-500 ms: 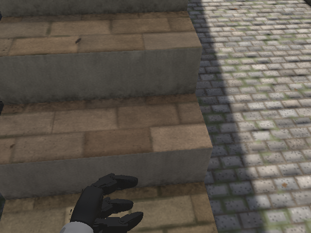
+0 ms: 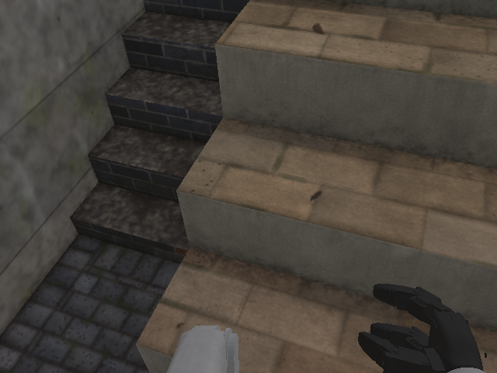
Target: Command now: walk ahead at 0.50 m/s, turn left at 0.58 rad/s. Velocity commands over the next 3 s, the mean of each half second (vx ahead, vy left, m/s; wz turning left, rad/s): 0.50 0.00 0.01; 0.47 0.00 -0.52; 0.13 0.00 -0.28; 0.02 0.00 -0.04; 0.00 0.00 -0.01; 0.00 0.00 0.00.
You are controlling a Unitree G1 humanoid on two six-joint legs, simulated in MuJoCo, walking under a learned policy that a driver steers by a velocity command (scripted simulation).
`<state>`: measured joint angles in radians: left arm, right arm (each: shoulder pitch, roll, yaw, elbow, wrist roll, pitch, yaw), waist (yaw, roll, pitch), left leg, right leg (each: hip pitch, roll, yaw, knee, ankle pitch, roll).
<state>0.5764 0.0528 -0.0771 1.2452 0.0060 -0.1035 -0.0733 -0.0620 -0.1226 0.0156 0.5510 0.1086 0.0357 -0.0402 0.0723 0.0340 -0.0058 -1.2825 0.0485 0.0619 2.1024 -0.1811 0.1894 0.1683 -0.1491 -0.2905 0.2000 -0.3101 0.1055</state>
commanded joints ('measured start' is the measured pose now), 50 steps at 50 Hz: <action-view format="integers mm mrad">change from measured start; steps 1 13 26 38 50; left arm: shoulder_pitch -9 -239 -429 -289 -155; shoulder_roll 230 7 66 53 211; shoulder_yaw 30 67 42 36 106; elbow -57 -431 -497 -113 -187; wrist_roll -54 -69 -98 10 -70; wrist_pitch -6 -36 110 62 64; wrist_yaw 26 104 89 10 34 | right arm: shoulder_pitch -90 191 516 220 -132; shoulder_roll -12 50 -249 40 94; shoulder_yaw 25 -2 -15 63 109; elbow -131 476 502 80 -150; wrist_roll -12 -108 -34 -138 -63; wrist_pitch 34 -89 -84 -234 -112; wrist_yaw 3 117 30 72 -17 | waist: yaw -89 17 -20 -165 -78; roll -240 66 20 -43 -54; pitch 118 74 -92 43 -111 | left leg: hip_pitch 677 778 1031 292 595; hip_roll -6 170 156 -92 1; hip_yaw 147 -236 230 -160 167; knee -735 -1661 -1972 30 -481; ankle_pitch -247 -167 1147 39 -4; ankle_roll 9 -124 -103 18 -78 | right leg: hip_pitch -467 -1044 -576 -583 -634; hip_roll -41 218 244 72 102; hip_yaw -88 432 30 761 532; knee -223 1758 1272 183 -46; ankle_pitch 740 118 -54 -84 802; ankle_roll -202 -284 -261 -377 -257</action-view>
